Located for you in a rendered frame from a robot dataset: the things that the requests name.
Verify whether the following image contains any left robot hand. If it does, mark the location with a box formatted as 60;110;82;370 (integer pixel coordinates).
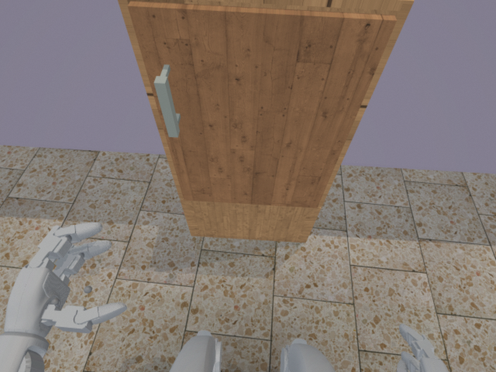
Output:
4;222;127;338

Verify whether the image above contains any handle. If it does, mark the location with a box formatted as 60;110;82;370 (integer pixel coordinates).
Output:
154;64;181;138

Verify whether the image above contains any right robot hand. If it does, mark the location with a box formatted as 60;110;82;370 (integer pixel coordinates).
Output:
396;324;449;372

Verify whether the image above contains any cupboard door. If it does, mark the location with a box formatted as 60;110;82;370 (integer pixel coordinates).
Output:
128;1;397;208

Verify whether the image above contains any robot right thigh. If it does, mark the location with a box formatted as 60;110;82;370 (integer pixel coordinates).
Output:
280;343;335;372

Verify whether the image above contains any robot left forearm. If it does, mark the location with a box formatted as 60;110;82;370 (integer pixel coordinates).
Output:
0;332;49;372

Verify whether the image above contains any right robot shin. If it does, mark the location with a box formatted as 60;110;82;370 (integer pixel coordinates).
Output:
291;339;307;345

